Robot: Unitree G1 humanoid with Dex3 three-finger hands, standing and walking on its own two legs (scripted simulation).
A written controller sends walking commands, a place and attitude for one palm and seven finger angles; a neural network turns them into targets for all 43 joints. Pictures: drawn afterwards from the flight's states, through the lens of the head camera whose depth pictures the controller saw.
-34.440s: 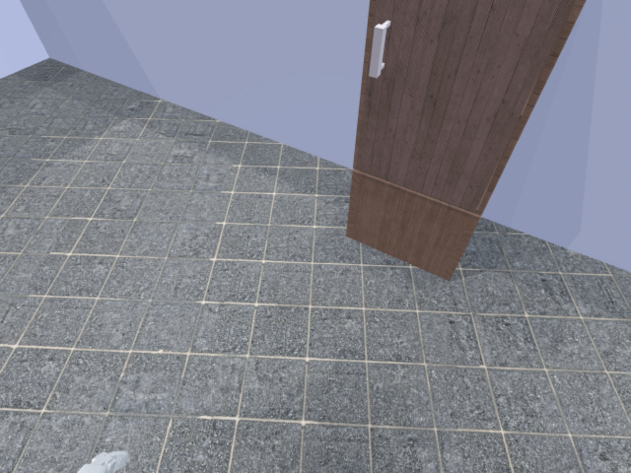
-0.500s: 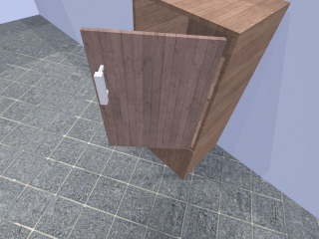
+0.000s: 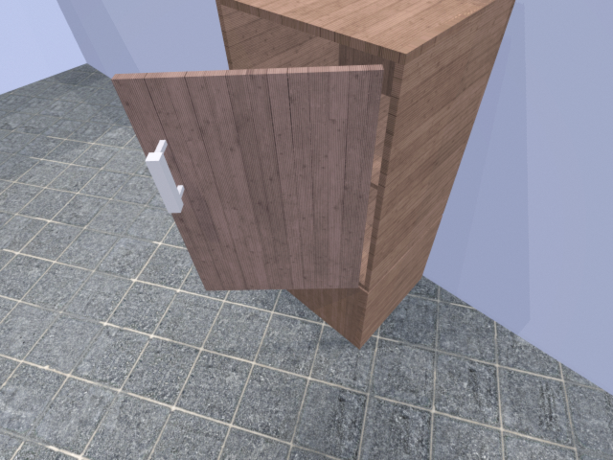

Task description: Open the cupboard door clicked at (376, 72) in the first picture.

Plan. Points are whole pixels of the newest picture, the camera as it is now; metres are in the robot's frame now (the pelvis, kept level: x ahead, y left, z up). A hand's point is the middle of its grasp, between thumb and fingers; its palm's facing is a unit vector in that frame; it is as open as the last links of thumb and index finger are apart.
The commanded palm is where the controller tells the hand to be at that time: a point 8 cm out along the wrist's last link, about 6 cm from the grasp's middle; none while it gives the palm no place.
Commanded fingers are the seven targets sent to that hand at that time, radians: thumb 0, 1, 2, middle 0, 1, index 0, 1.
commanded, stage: come to a stop and stand still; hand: left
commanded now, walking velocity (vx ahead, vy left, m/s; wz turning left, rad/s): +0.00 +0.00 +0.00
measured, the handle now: (168, 176) +0.56 +0.28 +0.05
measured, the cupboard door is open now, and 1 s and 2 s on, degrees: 43 43 43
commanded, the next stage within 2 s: look again from close up in 0.56 s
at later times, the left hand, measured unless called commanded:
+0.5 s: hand out of the picture +0.02 +0.14 -0.17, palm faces +0.01 -0.98 -0.21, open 7.4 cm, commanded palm none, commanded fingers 0.00 0.90 0.90 -0.20 -0.30 -0.20 -0.30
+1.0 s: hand out of the picture +0.03 +0.16 -0.17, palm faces +0.00 -0.97 -0.22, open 7.4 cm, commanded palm none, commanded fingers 0.00 0.90 0.90 -0.20 -0.30 -0.20 -0.30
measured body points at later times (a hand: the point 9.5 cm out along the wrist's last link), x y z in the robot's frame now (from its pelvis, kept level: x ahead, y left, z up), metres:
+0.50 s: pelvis +0.02 -0.03 +0.00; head +0.03 -0.04 +0.45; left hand +0.02 +0.20 -0.15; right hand +0.03 -0.26 -0.16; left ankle +0.00 +0.10 -0.74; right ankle -0.02 -0.11 -0.74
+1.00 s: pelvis +0.02 -0.02 +0.01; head +0.03 -0.03 +0.45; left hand +0.03 +0.21 -0.15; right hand +0.03 -0.25 -0.16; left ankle +0.00 +0.10 -0.74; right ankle -0.02 -0.11 -0.74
